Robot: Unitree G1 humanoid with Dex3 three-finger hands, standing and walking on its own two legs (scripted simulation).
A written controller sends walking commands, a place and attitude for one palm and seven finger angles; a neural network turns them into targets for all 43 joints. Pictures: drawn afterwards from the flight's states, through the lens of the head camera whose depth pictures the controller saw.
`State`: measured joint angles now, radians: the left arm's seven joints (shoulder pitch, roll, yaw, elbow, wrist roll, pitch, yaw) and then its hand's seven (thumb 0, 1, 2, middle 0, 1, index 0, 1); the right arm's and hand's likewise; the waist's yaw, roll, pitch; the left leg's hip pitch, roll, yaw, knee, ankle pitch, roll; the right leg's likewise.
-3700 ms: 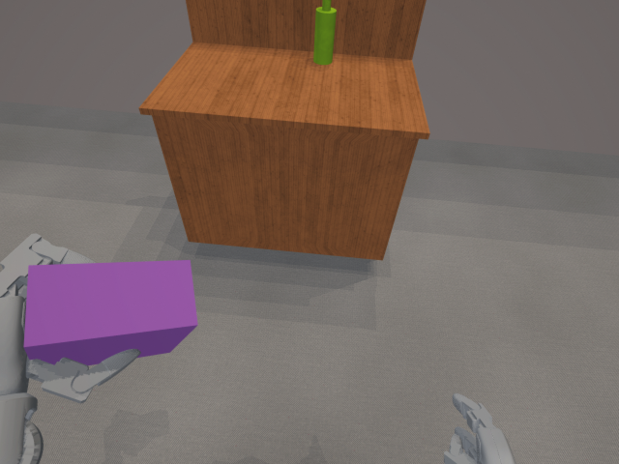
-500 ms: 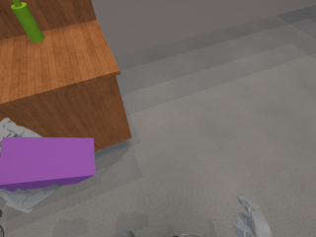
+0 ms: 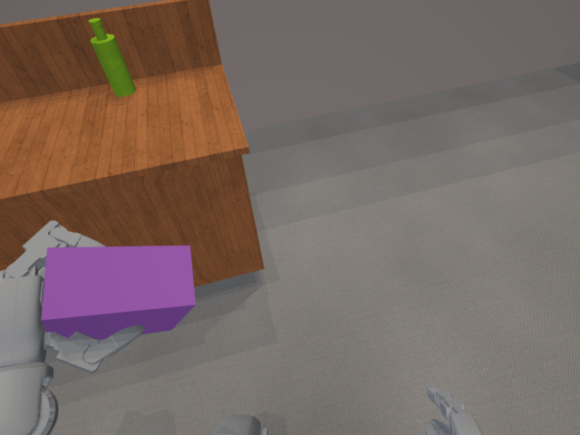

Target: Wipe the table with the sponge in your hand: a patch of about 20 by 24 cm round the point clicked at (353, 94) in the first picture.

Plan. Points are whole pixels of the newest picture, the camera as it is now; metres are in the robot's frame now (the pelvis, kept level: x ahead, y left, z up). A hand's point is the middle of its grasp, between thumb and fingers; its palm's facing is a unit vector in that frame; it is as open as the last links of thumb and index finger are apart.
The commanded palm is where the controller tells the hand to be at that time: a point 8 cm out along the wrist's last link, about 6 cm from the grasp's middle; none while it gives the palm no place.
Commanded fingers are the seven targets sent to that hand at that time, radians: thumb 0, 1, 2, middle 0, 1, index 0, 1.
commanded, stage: take the last steps up to it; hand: left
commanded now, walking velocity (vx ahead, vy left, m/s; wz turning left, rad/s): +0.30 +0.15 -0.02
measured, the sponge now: (141, 294) +0.24 +0.18 +0.14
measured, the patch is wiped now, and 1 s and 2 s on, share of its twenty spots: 0.00 0.00 0.00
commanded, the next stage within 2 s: come to a stop and stand still in 1.96 s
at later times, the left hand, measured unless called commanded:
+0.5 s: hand (65, 219) +0.32 +0.30 +0.17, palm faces +0.38 -0.84 -0.39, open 10.8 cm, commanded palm +0.26 +0.34 +0.18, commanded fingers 0.00 0.10 1.30 -1.20 -1.60 -1.20 -1.60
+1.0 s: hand (95, 158) +0.43 +0.31 +0.18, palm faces +0.30 -0.83 -0.46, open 10.8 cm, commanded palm +0.37 +0.37 +0.18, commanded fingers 0.00 0.10 1.30 -1.20 -1.60 -1.20 -1.60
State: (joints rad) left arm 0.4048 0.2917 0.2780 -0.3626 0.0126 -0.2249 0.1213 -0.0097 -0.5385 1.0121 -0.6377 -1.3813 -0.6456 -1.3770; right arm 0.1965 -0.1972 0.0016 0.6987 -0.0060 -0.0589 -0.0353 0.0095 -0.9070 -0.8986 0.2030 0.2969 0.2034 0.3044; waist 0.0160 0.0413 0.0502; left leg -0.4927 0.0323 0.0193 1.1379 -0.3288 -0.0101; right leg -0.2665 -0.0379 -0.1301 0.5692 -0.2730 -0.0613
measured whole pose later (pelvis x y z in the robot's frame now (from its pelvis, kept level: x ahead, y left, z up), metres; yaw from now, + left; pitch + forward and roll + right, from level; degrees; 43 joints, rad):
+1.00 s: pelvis +0.20 +0.09 +0.00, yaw -1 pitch +0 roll +2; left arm 0.52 0.38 0.35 -0.61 0.00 -0.26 0.15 -0.01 -0.54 1.01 -0.64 -1.38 -0.65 -1.38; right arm 0.18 -0.26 -0.05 0.61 -0.01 -0.07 -0.04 0.01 -0.91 -0.90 0.20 0.30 0.20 0.30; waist 0.00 -0.05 0.12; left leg -0.43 0.11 0.09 0.68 -0.28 -0.01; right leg -0.22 -0.11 -0.14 0.55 -0.32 0.01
